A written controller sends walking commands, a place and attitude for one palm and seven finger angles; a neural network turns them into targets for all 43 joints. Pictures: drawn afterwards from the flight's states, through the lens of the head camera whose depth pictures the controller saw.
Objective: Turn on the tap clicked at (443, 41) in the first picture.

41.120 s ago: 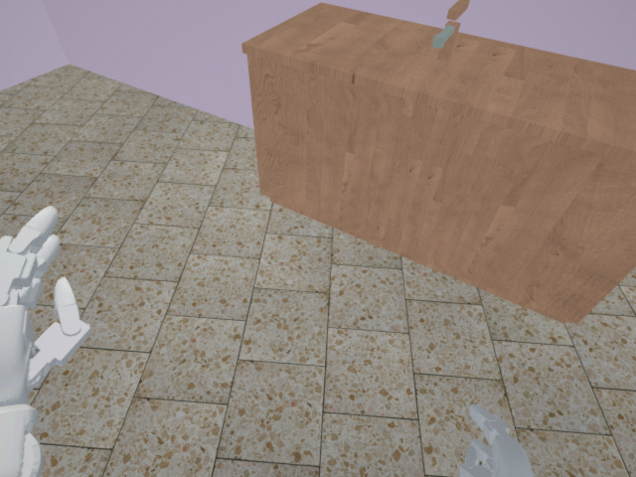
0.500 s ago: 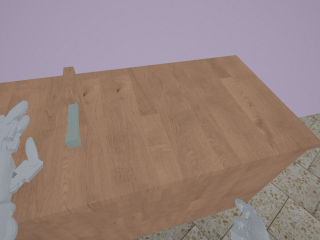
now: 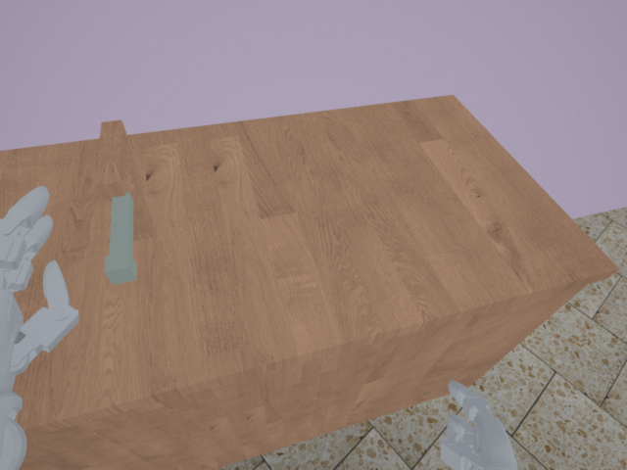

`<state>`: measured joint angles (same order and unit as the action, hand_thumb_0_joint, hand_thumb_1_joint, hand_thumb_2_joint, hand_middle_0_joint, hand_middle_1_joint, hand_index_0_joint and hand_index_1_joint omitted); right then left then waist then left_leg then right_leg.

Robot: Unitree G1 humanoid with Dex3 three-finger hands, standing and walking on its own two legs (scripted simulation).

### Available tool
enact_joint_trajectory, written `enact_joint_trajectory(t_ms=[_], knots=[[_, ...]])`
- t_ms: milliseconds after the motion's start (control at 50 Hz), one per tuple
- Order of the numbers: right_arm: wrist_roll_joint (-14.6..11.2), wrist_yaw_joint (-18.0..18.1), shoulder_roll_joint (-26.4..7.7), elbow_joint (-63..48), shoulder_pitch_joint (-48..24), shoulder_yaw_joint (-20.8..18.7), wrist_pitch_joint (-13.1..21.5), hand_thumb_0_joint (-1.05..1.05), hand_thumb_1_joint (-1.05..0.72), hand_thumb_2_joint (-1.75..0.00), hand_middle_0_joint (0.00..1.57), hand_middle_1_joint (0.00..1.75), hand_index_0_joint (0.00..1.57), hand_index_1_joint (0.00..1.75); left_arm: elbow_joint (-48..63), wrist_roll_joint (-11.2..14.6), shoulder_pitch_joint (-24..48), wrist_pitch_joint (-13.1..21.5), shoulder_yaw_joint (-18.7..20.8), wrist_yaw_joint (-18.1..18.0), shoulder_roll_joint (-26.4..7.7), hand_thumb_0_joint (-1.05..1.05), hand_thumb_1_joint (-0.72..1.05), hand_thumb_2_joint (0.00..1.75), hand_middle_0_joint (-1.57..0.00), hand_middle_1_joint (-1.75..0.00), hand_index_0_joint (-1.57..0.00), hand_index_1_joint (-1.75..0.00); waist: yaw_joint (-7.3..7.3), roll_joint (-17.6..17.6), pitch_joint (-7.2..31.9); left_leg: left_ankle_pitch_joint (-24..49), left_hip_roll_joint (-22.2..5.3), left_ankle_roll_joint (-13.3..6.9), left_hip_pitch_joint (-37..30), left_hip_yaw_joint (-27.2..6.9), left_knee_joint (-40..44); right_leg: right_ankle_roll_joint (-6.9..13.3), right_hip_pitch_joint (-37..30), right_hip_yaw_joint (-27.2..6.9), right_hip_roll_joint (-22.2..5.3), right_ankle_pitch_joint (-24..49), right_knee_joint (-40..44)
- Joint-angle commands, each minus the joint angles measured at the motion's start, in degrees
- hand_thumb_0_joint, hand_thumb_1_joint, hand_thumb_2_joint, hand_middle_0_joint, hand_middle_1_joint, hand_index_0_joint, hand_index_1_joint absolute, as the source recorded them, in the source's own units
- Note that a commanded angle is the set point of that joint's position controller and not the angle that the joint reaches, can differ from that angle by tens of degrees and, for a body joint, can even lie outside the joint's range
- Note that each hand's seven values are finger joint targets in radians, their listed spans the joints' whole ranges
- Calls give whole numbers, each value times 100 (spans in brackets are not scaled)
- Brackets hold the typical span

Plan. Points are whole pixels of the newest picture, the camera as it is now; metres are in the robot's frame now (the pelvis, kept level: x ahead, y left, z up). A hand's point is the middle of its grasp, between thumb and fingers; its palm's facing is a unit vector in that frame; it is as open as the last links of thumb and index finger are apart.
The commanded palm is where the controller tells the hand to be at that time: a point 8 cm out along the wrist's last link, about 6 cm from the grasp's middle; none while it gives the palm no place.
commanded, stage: shuffle to correct the standing spot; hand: left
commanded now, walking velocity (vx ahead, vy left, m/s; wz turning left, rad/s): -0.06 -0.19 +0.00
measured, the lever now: (121, 268) +0.32 +0.27 +0.07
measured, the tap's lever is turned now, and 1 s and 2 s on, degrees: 0 0 0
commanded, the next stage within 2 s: come to a stop and stand still in 0.26 s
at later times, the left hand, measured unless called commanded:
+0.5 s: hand (119, 323) +0.22 +0.20 +0.15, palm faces +0.34 -0.86 -0.37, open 7.4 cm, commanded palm +0.16 +0.24 +0.17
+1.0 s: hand (32, 314) +0.22 +0.29 +0.14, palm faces +0.35 -0.86 -0.37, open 7.4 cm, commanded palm +0.16 +0.31 +0.17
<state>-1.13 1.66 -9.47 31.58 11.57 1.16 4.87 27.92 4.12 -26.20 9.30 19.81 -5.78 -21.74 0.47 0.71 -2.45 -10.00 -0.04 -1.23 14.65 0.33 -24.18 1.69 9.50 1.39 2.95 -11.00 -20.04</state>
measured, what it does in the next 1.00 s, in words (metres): stands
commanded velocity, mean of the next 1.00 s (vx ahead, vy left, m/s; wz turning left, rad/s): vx -0.02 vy -0.06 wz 0.00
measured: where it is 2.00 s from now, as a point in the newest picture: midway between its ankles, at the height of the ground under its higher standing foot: outside the picture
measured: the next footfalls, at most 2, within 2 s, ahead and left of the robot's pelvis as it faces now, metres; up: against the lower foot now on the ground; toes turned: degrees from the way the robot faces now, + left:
none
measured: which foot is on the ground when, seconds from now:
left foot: down 0.00-1.00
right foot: down 0.00-1.00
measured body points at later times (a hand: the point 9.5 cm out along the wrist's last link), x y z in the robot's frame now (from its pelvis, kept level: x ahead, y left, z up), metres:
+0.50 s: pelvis +0.00 -0.04 -0.01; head +0.02 -0.03 +0.44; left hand +0.19 +0.24 +0.17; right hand +0.17 -0.28 -0.09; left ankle +0.03 +0.10 -0.74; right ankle +0.00 -0.10 -0.74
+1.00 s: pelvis +0.00 +0.03 -0.01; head +0.04 +0.06 +0.44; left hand +0.20 +0.33 +0.16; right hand +0.18 -0.21 -0.07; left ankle +0.03 +0.10 -0.74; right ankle +0.00 -0.10 -0.74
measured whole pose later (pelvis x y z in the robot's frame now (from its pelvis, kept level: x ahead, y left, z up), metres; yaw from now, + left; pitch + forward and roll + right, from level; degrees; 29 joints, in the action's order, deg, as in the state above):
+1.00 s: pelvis +0.00 +0.03 -0.01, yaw +1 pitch +1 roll -1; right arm -0.7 -0.3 -13.6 34.0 12.6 0.5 9.4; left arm 24.0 5.7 -23.8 14.9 20.8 -5.6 -25.6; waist 1.3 3.1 -3.5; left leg -12.1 2.6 -3.5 17.7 0.6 -28.5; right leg -0.3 13.0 1.5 0.2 -14.4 -26.2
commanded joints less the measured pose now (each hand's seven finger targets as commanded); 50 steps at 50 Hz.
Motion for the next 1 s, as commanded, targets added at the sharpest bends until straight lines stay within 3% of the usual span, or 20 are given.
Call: enact_joint_trajectory(t_ms=[0,220,320,360,380,440,480,540,560,580,600,620,660,700,740,760,820,860,880,980], knots=[[-32,92,-851,-913,-459,-384,280,0,-90,-90,20,30,20,30,1329,70,312,369,721,-74,-972,0,90,90,-20,-30,-20,-30,-8,-564,902,405,-870,-18,-446,-666,226,-55,12,-384,-552,636,183],[-43,145,-899,-884,-456,-449,223,0,-90,-90,20,30,20,30,1415,198,108,241,791,-61,-1015,0,90,90,-20,-30,-20,-30,-33,-248,1028,525,-691,-17,-376,-401,-520,-9,259,-690,-787,1147,95],[-58,159,-891,-884,-455,-451,193,0,-90,-90,20,30,20,30,1372,227,35,202,831,-81,-1056,0,90,90,-20,-30,-20,-30,-44,-50,846,107,-580,-21,-263,-305,-776,-60,546,-866,-912,930,197],[-93,161,-856,-855,-563,-411,188,0,-90,-90,20,30,20,30,1389,227,-4,178,897,-129,-1123,0,90,90,-20,-30,-20,-30,-54,-187,836,88,-555,-32,-321,-316,-760,-41,578,-913,-952,875,209],[-63,146,-865,-840,-529,-362,169,0,-90,-90,20,30,20,30,1328,218,1,206,752,-140,-968,0,90,90,-20,-30,-20,-30,-48,-204,857,23,-516,-58,-287,-308,-737,-133,528,-895,-940,705,274],[-95,146,-865,-844,-552,-354,190,0,-90,-90,20,30,20,30,1301,173,17,209,806,-216,-1009,0,90,90,-20,-30,-20,-30,-5,-122,818,-83,-408,-63,-281,-312,-818,-268,419,-1173,-1044,603,455],[-66,151,-859,-778,-615,-280,155,0,-90,-90,20,30,20,30,1212,149,39,193,693,-235,-932,0,90,90,-20,-30,-20,-30,-15,-111,765,14,-443,-106,-341,-355,-608,-296,381,-955,-957,573,434],[-73,152,-888,-793,-604,-306,194,0,-90,-90,20,30,20,30,1257,104,219,187,694,-239,-971,0,90,90,-20,-30,-20,-30,4,-127,728,165,-473,-112,-425,-398,-428,-293,275,-940,-900,715,386],[-466,672,-1146,-1586,349,828,118,0,-90,-90,20,30,20,30,3557,134,5506,1214,1860,-326,-5624,0,90,90,-20,-30,-20,-30,-276,-1189,167,940,-54,-106,106,-296,-399,-428,532,-423,-571,294,547],[-311,453,-540,-1003,-44,-53,485,0,-90,-90,20,30,20,30,663,-154,3307,863,2002,-227,-2464,0,90,90,-20,-30,-20,-30,-24,-389,260,362,-693,-103,-377,-414,-541,-128,1223,-441,-869,-758,132],[-39,277,-1022,-739,-190,-123,470,0,-90,-90,20,30,20,30,-249,-72,2310,616,1393,-164,-2009,0,90,90,-20,-30,-20,-30,10,-252,514,213,-394,-55,-498,-350,-479,-15,1016,-714,-630,-363,131],[73,163,-1191,-759,-167,-284,505,0,-90,-90,20,30,20,30,38,-6,2041,630,1528,-90,-2216,0,90,90,-20,-30,-20,-30,100,-160,827,3,-324,-12,-343,-243,-644,28,744,-934,-761,153,116],[16,-83,-1120,-731,-226,-262,575,0,-90,-90,20,30,20,30,-178,143,815,651,930,38,-1328,0,90,90,-20,-30,-20,-30,134,-141,1270,257,-282,-47,-345,-180,-768,43,280,-986,-964,1104,-168],[-15,-259,-1191,-890,-10,-336,631,0,-90,-90,20,30,20,30,397,236,96,711,741,64,-1102,0,90,90,-20,-30,-20,-30,232,192,1301,863,-303,-85,-189,-157,-751,-83,-104,-732,-1006,2044,-315],[-45,-313,-1159,-881,-121,-361,740,0,-90,-90,20,30,20,30,524,271,-20,779,826,24,-1194,0,90,90,-20,-30,-20,-30,241,455,1109,945,-320,-82,-274,-216,-623,-115,91,-642,-1019,2042,-301],[-79,-296,-1172,-817,-349,-331,749,0,-90,-90,20,30,20,30,624,278,40,816,932,-34,-1359,0,90,90,-20,-30,-20,-30,217,140,1209,1057,-368,-78,-557,-276,-405,-40,229,-589,-958,1741,-423],[18,-216,-1199,-784,-331,-328,788,0,-90,-90,20,30,20,30,891,278,436,993,1082,-88,-1497,0,90,90,-20,-30,-20,-30,142,-22,882,739,-402,-17,-322,-534,-128,-16,360,-561,-887,1015,-248],[1,-152,-1194,-739,-581,-299,766,0,-90,-90,20,30,20,30,1169,236,904,1043,1337,-141,-1883,0,90,90,-20,-30,-20,-30,104,-318,941,550,-426,-11,-393,-639,13,13,392,-564,-875,725,-314],[52,-127,-1156,-679,-439,-292,745,0,-90,-90,20,30,20,30,1002,223,900,1067,1151,-136,-1633,0,90,90,-20,-30,-20,-30,99,-328,884,505,-455,-40,-268,-687,58,4,316,-448,-839,693,-297],[41,-169,-1167,-671,-393,-319,788,0,-90,-90,20,30,20,30,1288,147,1019,1086,815,-111,-1360,0,90,90,-20,-30,-20,-30,116,-951,1089,804,-626,48,-528,-929,233,-1,332,-233,-749,335,-511]])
